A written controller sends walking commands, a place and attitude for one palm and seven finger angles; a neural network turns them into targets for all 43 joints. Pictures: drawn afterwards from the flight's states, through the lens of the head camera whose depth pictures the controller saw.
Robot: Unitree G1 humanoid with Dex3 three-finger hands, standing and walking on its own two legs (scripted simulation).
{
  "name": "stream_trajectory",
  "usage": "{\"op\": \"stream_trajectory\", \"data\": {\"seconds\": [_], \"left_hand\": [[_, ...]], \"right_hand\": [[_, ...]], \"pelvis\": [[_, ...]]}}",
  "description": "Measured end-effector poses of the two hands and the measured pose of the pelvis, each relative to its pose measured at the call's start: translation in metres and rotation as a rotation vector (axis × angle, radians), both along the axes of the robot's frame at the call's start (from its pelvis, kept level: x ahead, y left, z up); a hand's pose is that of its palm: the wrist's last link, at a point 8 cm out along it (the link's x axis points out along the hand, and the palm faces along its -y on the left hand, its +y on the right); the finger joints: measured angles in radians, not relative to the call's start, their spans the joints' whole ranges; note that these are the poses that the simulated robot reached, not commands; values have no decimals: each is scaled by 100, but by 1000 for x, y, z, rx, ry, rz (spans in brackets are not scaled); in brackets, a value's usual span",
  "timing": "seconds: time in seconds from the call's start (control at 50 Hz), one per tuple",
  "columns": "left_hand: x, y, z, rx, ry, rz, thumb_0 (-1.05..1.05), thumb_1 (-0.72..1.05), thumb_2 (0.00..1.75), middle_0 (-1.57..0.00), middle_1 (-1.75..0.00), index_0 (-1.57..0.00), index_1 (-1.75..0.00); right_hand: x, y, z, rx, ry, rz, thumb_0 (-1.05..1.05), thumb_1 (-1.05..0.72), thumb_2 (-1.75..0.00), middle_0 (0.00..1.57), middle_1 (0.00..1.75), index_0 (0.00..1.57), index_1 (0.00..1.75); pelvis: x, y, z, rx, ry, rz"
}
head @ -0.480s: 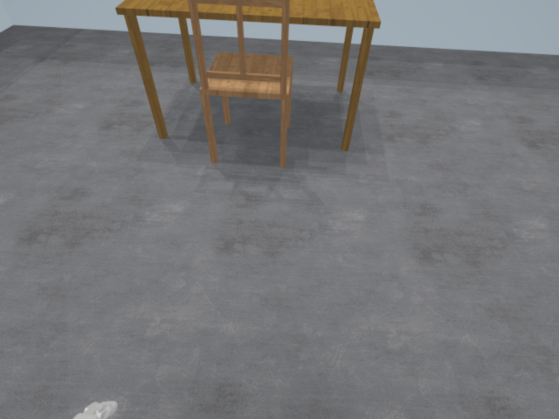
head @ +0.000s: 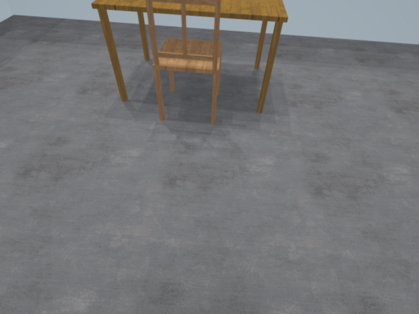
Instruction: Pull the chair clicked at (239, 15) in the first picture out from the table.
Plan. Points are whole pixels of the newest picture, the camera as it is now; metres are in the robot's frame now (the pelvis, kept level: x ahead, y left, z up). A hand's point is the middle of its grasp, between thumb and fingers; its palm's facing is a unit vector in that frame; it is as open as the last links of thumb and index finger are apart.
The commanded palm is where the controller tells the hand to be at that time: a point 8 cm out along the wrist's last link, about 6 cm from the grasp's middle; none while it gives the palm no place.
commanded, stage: stand and wait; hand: left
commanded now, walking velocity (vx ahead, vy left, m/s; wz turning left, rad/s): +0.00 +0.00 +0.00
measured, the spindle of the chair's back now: (184, 30) +1.55 +0.23 -0.10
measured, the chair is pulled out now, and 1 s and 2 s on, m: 0.00 0.00 0.00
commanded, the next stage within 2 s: look at it before walking up in 0.34 s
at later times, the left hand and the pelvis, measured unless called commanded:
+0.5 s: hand out of the picture +0.07 +0.24 -0.16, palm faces -0.05 -0.95 -0.32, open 7.4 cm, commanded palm none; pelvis +0.00 +0.00 +0.00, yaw +0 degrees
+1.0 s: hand out of the picture +0.07 +0.24 -0.16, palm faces -0.05 -0.94 -0.32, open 7.4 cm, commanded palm none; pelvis +0.00 +0.00 +0.00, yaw +0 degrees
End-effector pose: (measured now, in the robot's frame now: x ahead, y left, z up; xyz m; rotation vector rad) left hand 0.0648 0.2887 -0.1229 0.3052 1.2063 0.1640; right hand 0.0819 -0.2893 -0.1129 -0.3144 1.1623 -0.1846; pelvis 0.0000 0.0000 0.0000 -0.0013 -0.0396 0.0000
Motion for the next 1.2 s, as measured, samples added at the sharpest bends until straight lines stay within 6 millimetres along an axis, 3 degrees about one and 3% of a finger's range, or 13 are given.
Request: {"op": "stream_trajectory", "data": {"seconds": [0.26,0.72,1.1,1.2], "left_hand": [[-12,4,1,9,34,5,0,91,90,-20,-30,-20,-30],[8,-2,4,6,-4,-10,0,91,90,-20,-30,-20,-30],[3,-3,3,6,27,-5,0,91,90,-20,-30,-20,-30],[-4,-14,-6,-24,54,14,0,91,90,-20,-30,-20,-30]], "right_hand": [[-25,-3,-4,1,64,-25,1,-91,-90,20,30,21,30],[-7,-4,0,6,25,-22,1,-91,-90,20,30,21,30],[-10,-6,-1,3,54,-24,1,-91,-90,20,30,21,30],[-17,7,-10,31,89,-31,1,-91,-90,20,29,20,30]], "pelvis": [[-5,1,2,0,2,0],[1,-2,3,2,1,-5],[4,-3,4,1,7,-7],[15,-3,1,-1,13,-5]]}}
